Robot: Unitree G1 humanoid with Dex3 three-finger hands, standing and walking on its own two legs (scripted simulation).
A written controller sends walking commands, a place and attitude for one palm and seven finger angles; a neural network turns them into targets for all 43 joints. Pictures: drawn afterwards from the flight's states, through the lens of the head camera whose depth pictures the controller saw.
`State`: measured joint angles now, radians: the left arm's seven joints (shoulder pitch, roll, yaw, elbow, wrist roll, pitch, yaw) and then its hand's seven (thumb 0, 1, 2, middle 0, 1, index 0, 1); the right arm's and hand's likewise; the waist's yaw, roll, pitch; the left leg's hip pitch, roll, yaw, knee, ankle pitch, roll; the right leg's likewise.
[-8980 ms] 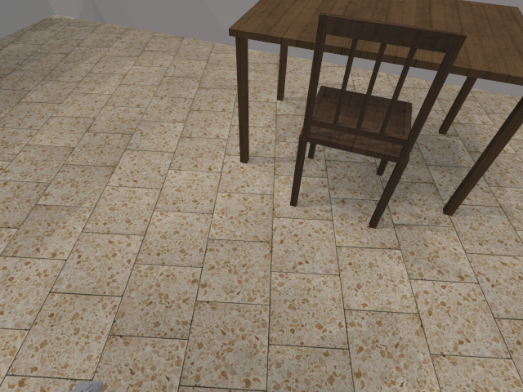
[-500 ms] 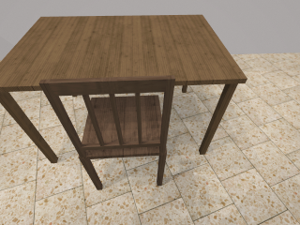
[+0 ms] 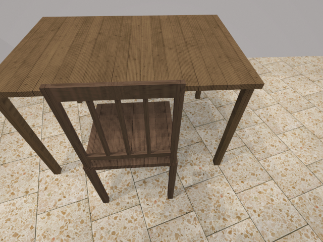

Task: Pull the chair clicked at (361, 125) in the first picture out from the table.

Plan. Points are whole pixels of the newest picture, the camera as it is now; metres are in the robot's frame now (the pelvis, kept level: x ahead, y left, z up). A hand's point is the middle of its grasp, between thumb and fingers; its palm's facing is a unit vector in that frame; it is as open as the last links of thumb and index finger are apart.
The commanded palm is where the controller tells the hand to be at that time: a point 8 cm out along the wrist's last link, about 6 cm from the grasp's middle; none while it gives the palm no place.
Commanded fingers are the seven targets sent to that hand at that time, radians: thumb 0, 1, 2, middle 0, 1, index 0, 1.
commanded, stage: look again from close up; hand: left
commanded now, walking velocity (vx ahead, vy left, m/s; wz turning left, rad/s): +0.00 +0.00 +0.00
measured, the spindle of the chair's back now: (123, 130) +0.50 +0.18 -0.08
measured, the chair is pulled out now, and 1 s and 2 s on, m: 0.00 0.00 0.00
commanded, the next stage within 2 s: shuffle to correct the standing spot in 0.54 s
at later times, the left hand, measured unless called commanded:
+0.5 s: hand out of the picture -0.03 +0.15 -0.17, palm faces +0.05 -0.99 -0.16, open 7.3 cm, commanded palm none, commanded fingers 0.00 0.90 0.90 -0.20 -0.30 -0.20 -0.30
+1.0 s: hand out of the picture -0.01 +0.18 -0.19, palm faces +0.12 -0.98 -0.16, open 7.4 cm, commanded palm none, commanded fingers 0.00 0.90 0.90 -0.20 -0.30 -0.20 -0.30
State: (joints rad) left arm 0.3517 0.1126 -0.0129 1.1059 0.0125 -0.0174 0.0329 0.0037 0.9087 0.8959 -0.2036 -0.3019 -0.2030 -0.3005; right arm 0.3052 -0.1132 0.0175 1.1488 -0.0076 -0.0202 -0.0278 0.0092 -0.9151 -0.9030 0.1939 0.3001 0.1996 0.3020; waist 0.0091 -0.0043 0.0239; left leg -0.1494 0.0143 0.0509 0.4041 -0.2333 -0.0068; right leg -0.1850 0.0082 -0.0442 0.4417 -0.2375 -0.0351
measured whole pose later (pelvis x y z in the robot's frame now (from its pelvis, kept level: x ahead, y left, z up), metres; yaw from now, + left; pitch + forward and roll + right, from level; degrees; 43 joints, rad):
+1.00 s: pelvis +0.04 +0.01 -0.01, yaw +4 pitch +0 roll +1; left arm 0.38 0.15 0.04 1.08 0.03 0.01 0.02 0.01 0.91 0.90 -0.20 -0.30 -0.20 -0.30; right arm 0.38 -0.11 0.00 1.11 -0.02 -0.04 -0.02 0.01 -0.91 -0.90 0.19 0.30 0.20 0.30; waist 0.00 -0.05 0.00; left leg -0.18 -0.02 0.02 0.52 -0.34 0.02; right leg -0.27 -0.04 -0.08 0.73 -0.46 -0.04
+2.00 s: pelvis +0.06 +0.01 +0.00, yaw +8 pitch -1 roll +0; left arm 0.38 0.12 -0.02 1.13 0.02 -0.03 0.04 0.01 0.91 0.90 -0.21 -0.30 -0.20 -0.30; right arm 0.30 -0.15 0.00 1.09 -0.01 0.00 -0.01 0.01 -0.92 -0.90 0.19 0.30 0.20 0.30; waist 0.00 0.02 0.04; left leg -0.22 0.02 0.07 0.49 -0.26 0.01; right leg -0.24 0.00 -0.08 0.47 -0.22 -0.03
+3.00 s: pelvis +0.06 +0.02 +0.00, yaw +7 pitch -2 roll +1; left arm 0.37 0.10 -0.01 1.12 0.02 -0.01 0.04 0.00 0.91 0.90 -0.20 -0.30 -0.20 -0.30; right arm 0.31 -0.13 0.01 1.14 -0.01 -0.02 -0.02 0.01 -0.91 -0.90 0.19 0.30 0.20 0.30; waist 0.01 0.00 0.01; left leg -0.16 -0.01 0.11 0.41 -0.22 0.03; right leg -0.21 -0.03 -0.04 0.46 -0.21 -0.01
